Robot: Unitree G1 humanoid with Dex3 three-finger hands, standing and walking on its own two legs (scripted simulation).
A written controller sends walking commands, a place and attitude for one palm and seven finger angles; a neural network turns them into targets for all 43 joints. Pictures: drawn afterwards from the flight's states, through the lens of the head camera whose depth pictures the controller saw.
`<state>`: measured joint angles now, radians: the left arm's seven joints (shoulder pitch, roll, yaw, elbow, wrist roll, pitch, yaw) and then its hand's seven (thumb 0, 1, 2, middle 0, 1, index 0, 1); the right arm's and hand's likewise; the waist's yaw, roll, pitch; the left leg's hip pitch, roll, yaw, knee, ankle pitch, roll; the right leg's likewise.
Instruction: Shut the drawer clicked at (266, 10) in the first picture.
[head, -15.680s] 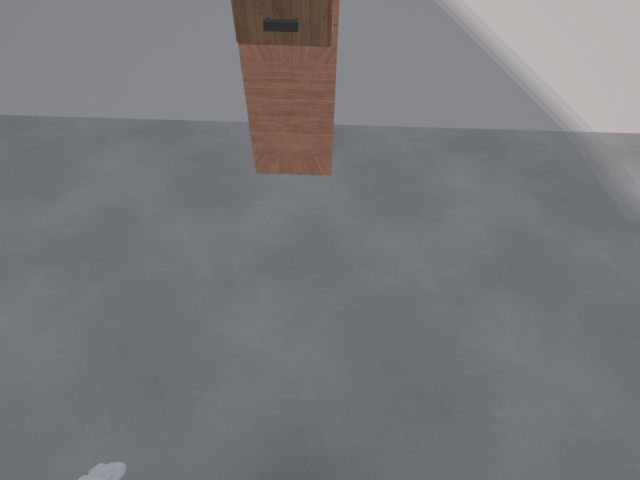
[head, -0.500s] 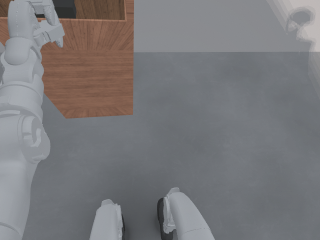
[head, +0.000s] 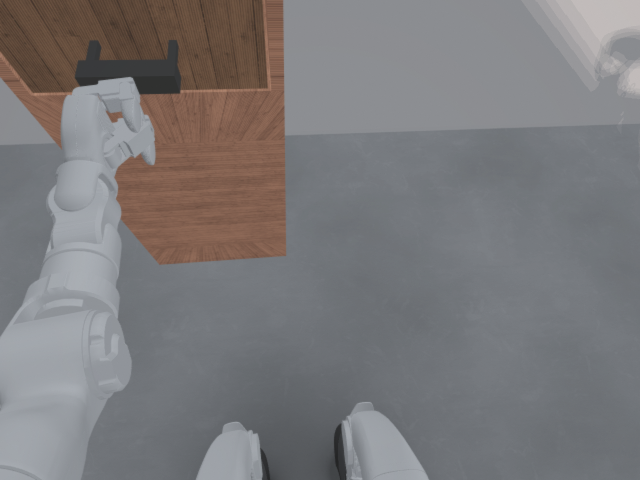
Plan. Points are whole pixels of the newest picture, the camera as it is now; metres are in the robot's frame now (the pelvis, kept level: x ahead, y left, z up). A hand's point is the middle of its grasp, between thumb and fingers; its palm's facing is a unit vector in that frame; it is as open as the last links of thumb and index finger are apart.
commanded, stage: pull the fist back off the drawer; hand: left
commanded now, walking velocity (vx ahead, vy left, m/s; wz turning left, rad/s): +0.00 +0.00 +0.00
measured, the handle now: (132, 63) +0.63 +0.18 +0.07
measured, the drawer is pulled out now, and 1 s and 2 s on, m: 0.00 0.00 0.00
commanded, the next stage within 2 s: draw the hand back to the body in 0.04 s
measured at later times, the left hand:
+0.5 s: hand (101, 175) +0.42 +0.18 +0.12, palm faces +0.02 -1.00 -0.04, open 3.3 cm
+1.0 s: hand out of the picture +0.28 +0.22 +0.18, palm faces +0.33 -0.90 -0.29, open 3.3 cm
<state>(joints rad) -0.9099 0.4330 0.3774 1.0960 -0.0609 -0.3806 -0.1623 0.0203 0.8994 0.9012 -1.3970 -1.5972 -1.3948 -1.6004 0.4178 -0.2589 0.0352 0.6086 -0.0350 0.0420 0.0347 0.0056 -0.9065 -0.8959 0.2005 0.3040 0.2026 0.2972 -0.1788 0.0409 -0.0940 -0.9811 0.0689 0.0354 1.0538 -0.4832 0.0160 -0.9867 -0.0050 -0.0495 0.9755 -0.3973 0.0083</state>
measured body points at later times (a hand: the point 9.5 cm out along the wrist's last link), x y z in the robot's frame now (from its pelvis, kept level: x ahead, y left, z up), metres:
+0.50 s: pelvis +0.03 +0.00 +0.04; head +0.11 +0.00 +0.48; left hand +0.42 +0.23 +0.12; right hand +0.13 -0.25 -0.08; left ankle +0.00 +0.11 -0.67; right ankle +0.03 -0.13 -0.67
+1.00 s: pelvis +0.03 -0.01 +0.08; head +0.02 -0.03 +0.53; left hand +0.26 +0.27 +0.20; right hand +0.24 -0.22 +0.00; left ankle +0.00 +0.11 -0.67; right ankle +0.03 -0.13 -0.67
